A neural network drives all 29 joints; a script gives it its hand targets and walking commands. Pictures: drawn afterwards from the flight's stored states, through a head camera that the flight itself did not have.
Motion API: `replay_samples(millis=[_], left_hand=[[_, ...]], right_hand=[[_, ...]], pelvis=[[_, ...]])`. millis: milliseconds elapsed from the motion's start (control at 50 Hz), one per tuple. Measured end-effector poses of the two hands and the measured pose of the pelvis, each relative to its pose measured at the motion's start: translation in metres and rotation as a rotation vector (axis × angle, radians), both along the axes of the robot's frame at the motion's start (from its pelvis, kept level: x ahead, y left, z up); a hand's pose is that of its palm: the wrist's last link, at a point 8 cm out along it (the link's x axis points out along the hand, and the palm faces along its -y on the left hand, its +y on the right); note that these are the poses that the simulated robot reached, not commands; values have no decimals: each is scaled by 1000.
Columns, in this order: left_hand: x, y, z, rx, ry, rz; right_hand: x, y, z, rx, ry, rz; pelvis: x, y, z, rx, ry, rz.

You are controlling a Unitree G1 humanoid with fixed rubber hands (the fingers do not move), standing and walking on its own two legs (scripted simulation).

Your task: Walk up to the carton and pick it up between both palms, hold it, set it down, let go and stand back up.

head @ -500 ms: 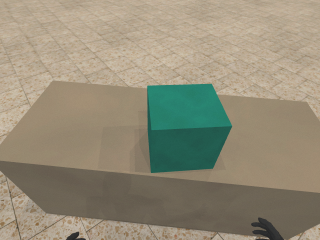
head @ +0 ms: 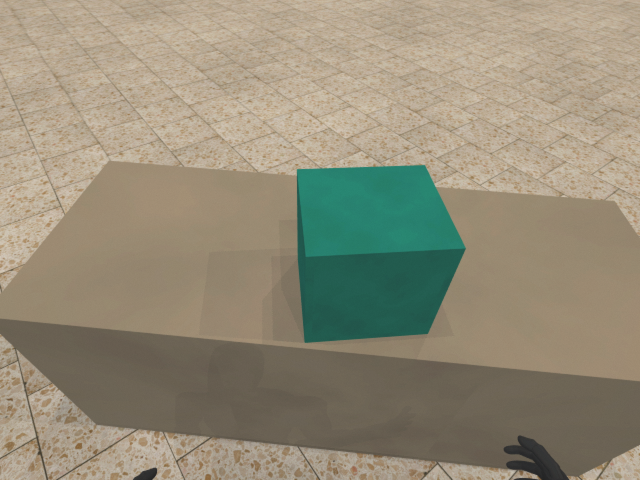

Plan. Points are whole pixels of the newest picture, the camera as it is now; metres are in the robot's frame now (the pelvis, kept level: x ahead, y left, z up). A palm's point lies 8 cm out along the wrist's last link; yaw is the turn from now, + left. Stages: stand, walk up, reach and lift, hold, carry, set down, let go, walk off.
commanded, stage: stand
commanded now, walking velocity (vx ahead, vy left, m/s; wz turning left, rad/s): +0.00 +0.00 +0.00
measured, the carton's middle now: (364, 254) +0.52 -0.07 -0.06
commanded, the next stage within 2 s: none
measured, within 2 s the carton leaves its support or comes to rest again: neither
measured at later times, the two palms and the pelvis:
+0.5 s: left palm out of the picture +0.09 +0.26 -0.12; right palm out of the picture +0.12 -0.28 -0.08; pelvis +0.00 +0.00 +0.00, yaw +0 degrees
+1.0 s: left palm out of the picture +0.09 +0.26 -0.12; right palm out of the picture +0.12 -0.28 -0.09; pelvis +0.00 +0.00 +0.00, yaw +0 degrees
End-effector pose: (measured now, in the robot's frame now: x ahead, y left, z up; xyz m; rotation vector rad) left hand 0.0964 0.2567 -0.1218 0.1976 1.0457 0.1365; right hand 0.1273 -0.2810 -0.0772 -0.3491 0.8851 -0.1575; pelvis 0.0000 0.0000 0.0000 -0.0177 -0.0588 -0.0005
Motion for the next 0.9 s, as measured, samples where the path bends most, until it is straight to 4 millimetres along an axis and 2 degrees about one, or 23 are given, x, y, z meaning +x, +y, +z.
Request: replay_samples(millis=[900], left_hand=[[-5,4,2,21,36,3]], right_hand=[[-2,1,-9,17,31,-3]], pelvis=[[2,0,1,0,5,0]])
